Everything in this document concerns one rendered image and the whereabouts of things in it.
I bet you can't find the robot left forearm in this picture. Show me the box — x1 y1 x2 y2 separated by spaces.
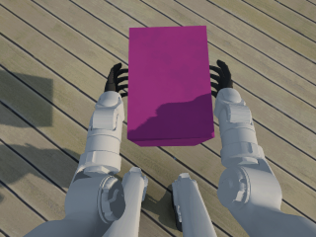
64 91 125 211

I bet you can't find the left robot hand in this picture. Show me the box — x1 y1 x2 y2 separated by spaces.
104 63 128 98

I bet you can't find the robot left upper arm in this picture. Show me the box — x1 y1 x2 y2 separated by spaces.
23 175 126 237

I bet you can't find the robot right upper arm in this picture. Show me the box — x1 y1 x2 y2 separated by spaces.
216 165 316 237

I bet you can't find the left robot thigh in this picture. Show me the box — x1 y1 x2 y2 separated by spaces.
103 171 148 237

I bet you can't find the carton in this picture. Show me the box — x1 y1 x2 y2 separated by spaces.
126 26 215 147

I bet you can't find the right robot thigh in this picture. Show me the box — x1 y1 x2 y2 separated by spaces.
172 177 217 237

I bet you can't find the robot right forearm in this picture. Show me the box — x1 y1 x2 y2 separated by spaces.
213 88 275 176

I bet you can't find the right robot hand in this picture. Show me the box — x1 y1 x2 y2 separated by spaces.
209 59 233 98

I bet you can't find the robot thigh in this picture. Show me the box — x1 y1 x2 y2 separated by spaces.
103 171 148 237
172 177 217 237

